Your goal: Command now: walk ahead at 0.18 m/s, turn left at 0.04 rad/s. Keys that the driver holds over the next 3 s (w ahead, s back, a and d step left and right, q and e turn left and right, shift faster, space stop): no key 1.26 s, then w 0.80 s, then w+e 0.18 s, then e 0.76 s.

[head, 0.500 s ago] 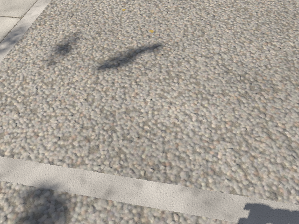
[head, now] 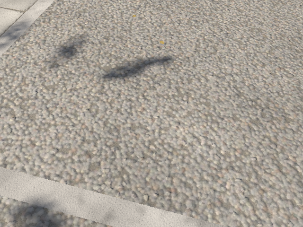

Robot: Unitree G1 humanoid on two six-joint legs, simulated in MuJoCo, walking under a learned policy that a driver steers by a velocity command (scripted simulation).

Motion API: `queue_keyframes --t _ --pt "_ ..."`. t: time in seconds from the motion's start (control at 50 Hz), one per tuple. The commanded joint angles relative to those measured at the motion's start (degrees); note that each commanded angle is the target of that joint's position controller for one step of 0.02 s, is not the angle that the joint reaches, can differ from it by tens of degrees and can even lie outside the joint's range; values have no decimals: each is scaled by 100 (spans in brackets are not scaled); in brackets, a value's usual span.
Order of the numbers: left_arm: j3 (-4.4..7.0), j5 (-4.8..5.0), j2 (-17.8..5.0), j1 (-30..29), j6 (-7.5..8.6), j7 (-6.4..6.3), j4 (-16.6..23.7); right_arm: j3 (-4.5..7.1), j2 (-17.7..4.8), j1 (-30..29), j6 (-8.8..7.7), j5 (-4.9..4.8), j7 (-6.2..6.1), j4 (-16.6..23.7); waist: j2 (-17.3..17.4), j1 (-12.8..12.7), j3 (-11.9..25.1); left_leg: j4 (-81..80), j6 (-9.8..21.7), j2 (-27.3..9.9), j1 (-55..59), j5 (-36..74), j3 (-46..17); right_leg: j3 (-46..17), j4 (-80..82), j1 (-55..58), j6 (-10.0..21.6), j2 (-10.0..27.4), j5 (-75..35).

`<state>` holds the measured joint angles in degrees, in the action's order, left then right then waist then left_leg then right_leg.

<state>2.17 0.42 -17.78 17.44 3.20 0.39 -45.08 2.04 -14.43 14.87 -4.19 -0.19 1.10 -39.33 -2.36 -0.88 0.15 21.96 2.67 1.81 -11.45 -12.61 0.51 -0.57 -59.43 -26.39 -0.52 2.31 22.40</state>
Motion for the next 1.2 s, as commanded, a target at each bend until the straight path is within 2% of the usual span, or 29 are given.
queue_keyframes --t 0.02,0.06,0.1,0.18,0.22,0.24,0.26,0.28,0.3,0.32,0.34,0.36,0.38,0.4,0.44,0.48,0.52,0.66,0.82,1.2 --pt "94 -51 -254 75 -15 -6 315 184 -724 -55 -51 42 -30 232 856 -59 156 -662 944 -1309 675 4280 -808 -39 114 -664 -144 180 -653" --pt "45 -63 -104 -148 -37 -27 378 162 -707 -118 -26 72 -94 139 864 -62 156 -650 923 -1192 485 4458 -504 -3 847 -372 -198 147 -1015" --pt "1 -76 -26 -511 -41 -28 489 172 -801 -61 27 59 -143 33 899 59 192 -582 872 -1159 457 4460 -391 43 1576 -95 -175 82 -1349" --pt "51 -46 -198 -916 -56 2 656 195 -945 110 111 0 -146 -186 855 183 241 -349 899 -1355 638 4153 -634 10 2274 210 -25 -49 -1458" --pt "77 -65 -233 -945 -41 17 698 175 -901 -10 144 -58 -151 -237 796 96 229 -99 830 -1366 676 3763 -768 30 2740 462 147 -103 -1513" --pt "96 -94 -239 -815 -20 16 661 151 -847 -81 158 -94 -158 -264 682 -37 283 119 690 -1240 609 3397 -763 71 3307 891 265 -156 -2057" --pt "148 -144 -418 -704 -2 -21 642 123 -771 116 133 -50 -157 -327 443 -40 429 362 454 -975 475 2944 -703 -157 3634 1511 391 20 -3348" --pt "231 -187 -813 -607 -10 -84 695 85 -683 481 59 122 -143 -327 -49 184 834 748 168 -594 28 1905 -511 -650 3181 2472 652 610 -5302" --pt "178 -184 -558 -547 -80 -121 657 14 -439 972 51 154 -157 -479 -554 289 1283 1030 -147 -355 -491 489 -363 -1087 2907 3168 1269 1068 -5670" --pt "82 -107 -187 -578 -142 -113 670 4 -493 736 109 133 -177 -507 -529 121 1220 1185 -318 -308 -557 -557 -341 -1366 3071 2959 1509 1259 -5304" --pt "22 -70 -41 -801 -170 -92 656 10 -466 526 202 83 -192 -432 -609 194 1000 1121 -374 -334 -624 -968 -355 -1480 3250 2647 1475 1252 -4571" --pt "14 -70 -60 -1060 -176 -58 700 11 -450 457 304 71 -219 -447 -520 268 752 896 -386 -361 -542 -911 -367 -1409 3322 2285 1328 1104 -4016" --pt "40 -66 -153 -1299 -168 -19 747 20 -485 473 399 99 -235 -459 -418 353 560 532 -363 -361 -294 -580 -361 -1208 3315 1884 1116 895 -3489" --pt "67 -56 -232 -1436 -150 23 786 42 -574 530 468 115 -242 -511 -277 370 402 301 -326 -341 -99 -234 -345 -931 3230 1615 904 637 -3127" --pt "90 -55 -256 -1283 -89 72 769 103 -790 572 516 68 -258 -617 122 172 331 379 -171 -337 -147 113 -352 -512 3004 1634 681 270 -3059" --pt "85 -57 -212 -1301 -60 47 700 65 -613 514 506 80 -262 -626 94 187 397 348 -137 -382 -125 357 -389 -454 2874 1753 664 244 -3197" --pt "77 -67 -152 -1288 -81 13 638 63 -568 423 487 83 -270 -635 155 158 393 377 -154 -380 -96 520 -374 -434 2809 1791 683 234 -3349" --pt "105 -58 -105 -1367 -159 -42 428 71 -470 491 507 82 -321 -781 217 164 120 326 -144 -354 -234 51 -358 -412 2909 1635 627 168 -2571" --pt "149 -44 -77 -1300 -218 -149 49 60 -378 625 398 78 -353 -1001 214 121 -93 194 -123 -370 -489 -406 -364 -406 3046 1655 522 95 -1895" --pt "173 -15 24 -1133 -306 -244 -894 2 -60 1044 265 65 -357 -1633 254 84 -274 -1 -122 -341 -605 -520 -271 -387 3229 1723 473 13 -1682"
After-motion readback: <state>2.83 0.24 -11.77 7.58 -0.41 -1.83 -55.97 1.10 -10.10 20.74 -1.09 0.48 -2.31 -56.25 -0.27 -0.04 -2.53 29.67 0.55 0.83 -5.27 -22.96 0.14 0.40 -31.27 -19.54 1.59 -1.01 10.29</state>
